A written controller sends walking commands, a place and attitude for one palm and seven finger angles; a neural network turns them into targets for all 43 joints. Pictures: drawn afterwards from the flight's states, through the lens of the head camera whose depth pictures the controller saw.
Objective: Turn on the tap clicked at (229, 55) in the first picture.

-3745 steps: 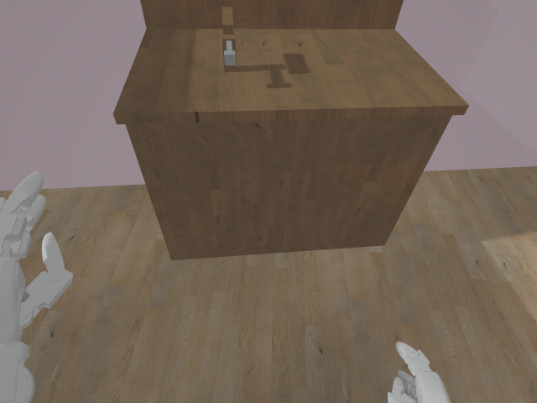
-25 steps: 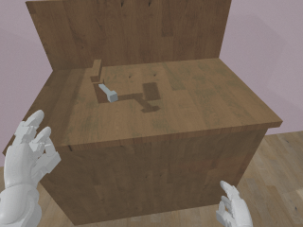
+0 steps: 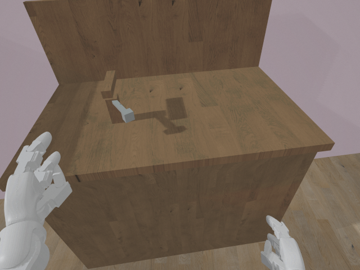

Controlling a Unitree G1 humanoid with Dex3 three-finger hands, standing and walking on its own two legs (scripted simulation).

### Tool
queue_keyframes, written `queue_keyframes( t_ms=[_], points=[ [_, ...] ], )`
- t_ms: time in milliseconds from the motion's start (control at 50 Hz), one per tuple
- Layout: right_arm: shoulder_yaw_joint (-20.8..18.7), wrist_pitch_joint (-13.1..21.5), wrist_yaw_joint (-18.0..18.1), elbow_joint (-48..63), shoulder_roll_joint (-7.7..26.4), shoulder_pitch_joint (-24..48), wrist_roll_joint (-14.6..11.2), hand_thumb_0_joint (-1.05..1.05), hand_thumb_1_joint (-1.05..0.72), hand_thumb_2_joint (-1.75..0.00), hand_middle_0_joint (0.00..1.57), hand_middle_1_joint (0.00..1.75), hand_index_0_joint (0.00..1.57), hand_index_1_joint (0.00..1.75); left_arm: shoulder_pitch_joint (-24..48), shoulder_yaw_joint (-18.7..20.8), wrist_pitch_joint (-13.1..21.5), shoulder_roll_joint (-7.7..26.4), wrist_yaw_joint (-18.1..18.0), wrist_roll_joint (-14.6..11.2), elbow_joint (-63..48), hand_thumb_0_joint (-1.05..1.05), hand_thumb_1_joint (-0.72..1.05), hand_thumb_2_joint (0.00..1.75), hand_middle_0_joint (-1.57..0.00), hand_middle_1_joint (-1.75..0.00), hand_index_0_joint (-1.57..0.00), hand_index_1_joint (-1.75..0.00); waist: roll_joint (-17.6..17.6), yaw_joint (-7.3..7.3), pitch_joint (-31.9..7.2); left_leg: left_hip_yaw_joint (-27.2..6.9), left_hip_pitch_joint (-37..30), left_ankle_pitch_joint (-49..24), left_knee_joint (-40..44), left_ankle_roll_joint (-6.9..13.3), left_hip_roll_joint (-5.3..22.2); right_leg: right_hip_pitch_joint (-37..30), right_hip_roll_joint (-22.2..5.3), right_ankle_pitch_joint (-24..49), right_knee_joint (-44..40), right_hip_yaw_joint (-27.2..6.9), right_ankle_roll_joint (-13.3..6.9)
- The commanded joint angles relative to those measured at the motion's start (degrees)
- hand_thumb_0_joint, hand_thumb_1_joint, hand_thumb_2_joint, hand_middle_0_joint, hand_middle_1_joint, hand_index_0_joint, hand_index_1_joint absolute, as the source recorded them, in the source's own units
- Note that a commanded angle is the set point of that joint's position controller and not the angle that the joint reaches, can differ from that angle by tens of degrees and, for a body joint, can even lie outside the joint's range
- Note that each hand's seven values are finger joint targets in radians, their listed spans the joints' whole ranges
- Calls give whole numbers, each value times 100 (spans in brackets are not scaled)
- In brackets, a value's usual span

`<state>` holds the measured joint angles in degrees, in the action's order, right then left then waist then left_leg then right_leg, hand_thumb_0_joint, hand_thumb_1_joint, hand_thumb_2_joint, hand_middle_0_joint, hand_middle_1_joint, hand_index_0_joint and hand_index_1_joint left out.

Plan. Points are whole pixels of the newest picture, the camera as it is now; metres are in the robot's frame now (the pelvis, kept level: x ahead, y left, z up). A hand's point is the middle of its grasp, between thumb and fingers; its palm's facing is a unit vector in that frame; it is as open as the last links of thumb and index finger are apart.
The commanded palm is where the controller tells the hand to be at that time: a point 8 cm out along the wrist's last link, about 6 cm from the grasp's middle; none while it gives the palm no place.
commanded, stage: reach beside the lever's end, fingers flat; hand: left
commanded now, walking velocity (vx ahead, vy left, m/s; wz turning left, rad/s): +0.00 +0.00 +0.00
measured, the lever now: (127, 115) +0.47 +0.24 +0.12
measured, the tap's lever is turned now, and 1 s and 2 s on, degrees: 29 29 29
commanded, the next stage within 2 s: none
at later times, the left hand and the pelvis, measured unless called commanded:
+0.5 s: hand (80, 160) +0.26 +0.26 +0.16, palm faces +0.49 -0.87 -0.08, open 7.5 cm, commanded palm +0.22 +0.30 +0.16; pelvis +0.01 +0.00 +0.00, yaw -1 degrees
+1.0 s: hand (79, 143) +0.32 +0.30 +0.14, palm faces +0.53 -0.84 -0.06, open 7.6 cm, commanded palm +0.28 +0.33 +0.14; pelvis +0.02 +0.01 +0.00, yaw -2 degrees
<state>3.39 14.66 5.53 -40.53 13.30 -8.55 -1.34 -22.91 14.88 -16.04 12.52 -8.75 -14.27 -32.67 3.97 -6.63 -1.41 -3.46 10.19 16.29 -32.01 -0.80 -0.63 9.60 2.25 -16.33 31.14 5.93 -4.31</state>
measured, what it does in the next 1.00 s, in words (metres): stands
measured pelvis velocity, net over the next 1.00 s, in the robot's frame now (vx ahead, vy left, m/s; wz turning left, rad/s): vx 0.02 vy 0.01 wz -0.03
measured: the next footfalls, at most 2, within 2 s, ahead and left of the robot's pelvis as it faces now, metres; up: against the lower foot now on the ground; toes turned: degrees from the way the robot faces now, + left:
none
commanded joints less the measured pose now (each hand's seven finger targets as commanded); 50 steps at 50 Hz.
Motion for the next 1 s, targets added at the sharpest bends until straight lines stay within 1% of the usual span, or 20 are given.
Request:
queue_keyframes(
  t_ms=[0,160,180,240,300,380,440,480,540,600,620,660,700,740,800,820,860,900,940,980],
  points=[
    [-154,323,71,990,469,1097,-48,0,-90,-90,20,30,20,30,1205,321,347,764,-60,62,-925,0,90,90,-20,-30,-20,-30,-194,88,-89,105,223,-454,464,223,-126,195,-292,328,-827,-516,365],
    [-170,203,160,899,482,1146,-30,0,-90,-90,20,30,20,30,2032,461,280,996,-145,152,-347,0,90,90,-20,-30,-20,-30,-261,94,-255,118,214,-337,533,229,-134,90,-308,36,-961,-633,379],
    [-147,206,152,909,488,1152,-59,0,-90,-90,20,30,20,30,2177,488,266,1058,-161,161,-340,0,90,90,-20,-30,-20,-30,-15,91,-242,107,191,-333,562,204,-150,89,-292,44,-955,-638,353],
    [-154,154,163,901,480,1108,-30,0,-90,-90,20,30,20,30,2247,461,246,990,-174,182,-96,0,90,90,-20,-30,-20,-30,-231,98,-361,120,176,-549,600,216,-134,-23,-265,383,-859,-562,355],
    [-160,116,151,918,474,1067,-39,0,-90,-90,20,30,20,30,2354,433,251,941,-171,191,-22,0,90,90,-20,-30,-20,-30,-125,106,-555,127,106,-711,641,202,-133,-114,-234,620,-770,-509,336],
    [-195,60,152,930,527,1016,-41,0,-90,-90,20,30,20,30,2464,681,272,1162,-235,208,164,0,90,90,-20,-29,-20,-29,-150,85,-576,142,97,-866,615,190,-121,-97,-214,842,-729,-509,334],
    [-212,0,177,886,536,951,-27,0,-90,-90,20,30,20,30,2616,743,305,1183,-239,211,420,0,90,90,-19,-28,-19,-28,-358,135,-605,170,164,-967,601,204,-119,-142,-216,989,-685,-506,349],
    [-221,-14,177,887,555,931,-54,0,-90,-90,20,30,20,30,2906,787,364,1276,-258,237,427,0,90,90,-19,-28,-19,-28,-46,165,-639,168,102,-984,597,179,-122,-81,-211,991,-672,-520,319],
    [-246,-37,210,845,564,872,-47,0,-90,-90,20,30,20,30,2924,830,422,1272,-195,205,743,0,90,90,-19,-27,-19,-27,-282,193,-651,193,162,-1028,559,209,-122,-81,-214,1122,-641,-536,347],
    [-257,-49,227,829,567,855,-72,0,-90,-90,20,30,20,30,3233,803,493,1306,-120,210,864,0,90,90,-19,-26,-19,-26,-1,243,-757,204,127,-1014,550,202,-127,-46,-217,1102,-624,-559,323],
    [-266,-37,238,812,588,812,-79,0,-90,-90,20,30,20,30,3358,846,523,1342,-116,196,1016,0,90,90,-19,-26,-19,-26,-205,282,-667,189,164,-969,548,202,-115,4,-205,1058,-627,-540,333],
    [-281,-19,249,809,623,783,-68,0,-90,-90,20,30,20,30,3526,742,578,1294,-62,218,1078,0,90,90,-18,-25,-18,-25,-104,302,-782,204,122,-1025,511,209,-129,15,-212,1161,-581,-549,326],
    [-302,-13,235,812,608,743,-72,0,-90,-90,20,30,20,30,3554,881,649,1416,-64,228,1115,0,90,90,-18,-25,-18,-25,23,253,-981,191,78,-1157,514,184,-117,-56,-202,1272,-527,-531,295],
    [-312,-27,246,795,650,678,-79,0,-90,-90,20,30,20,30,3516,953,655,1461,-47,216,1462,0,90,90,-18,-24,-18,-24,-308,276,-888,194,222,-1153,478,200,-112,-21,-196,1328,-494,-520,325],
    [-318,-60,249,775,652,645,-99,0,-90,-90,20,30,20,30,3956,1037,669,1585,-50,246,1684,0,90,90,-18,-24,-18,-24,-69,291,-923,187,235,-1111,490,186,-114,31,-196,1241,-489,-521,298],
    [-328,-69,261,762,680,612,-92,0,-90,-90,20,30,20,30,4002,1101,668,1640,-57,249,1890,0,90,90,-18,-23,-18,-23,-313,313,-901,193,299,-1104,465,201,-109,31,-193,1259,-487,-524,319],
    [-338,-113,268,746,699,575,-101,0,-90,-90,20,30,20,30,4206,1199,687,1801,-44,280,2158,0,90,90,-18,-23,-18,-23,-287,317,-926,198,383,-1044,448,204,-111,61,-200,1195,-481,-547,319],
    [-349,-124,257,761,690,548,-96,0,-90,-90,20,30,20,30,4461,1190,796,1865,-25,332,2135,0,90,90,-17,-22,-17,-22,39,316,-1159,202,260,-1190,433,190,-103,22,-197,1306,-426,-557,280],
    [-360,-103,242,741,706,453,-88,0,-90,-90,20,30,20,30,4422,1164,893,1793,20,319,2329,0,90,90,-17,-22,-17,-22,-31,346,-1182,217,257,-1310,377,189,-97,36,-187,1515,-369,-546,287],
    [-381,-130,237,718,768,382,-101,0,-90,-90,20,30,20,30,4486,1351,970,2045,67,326,2565,0,90,90,-17,-21,-17,-21,-126,359,-1185,213,312,-1344,349,193,-77,43,-181,1583,-348,-546,286]
  ],
)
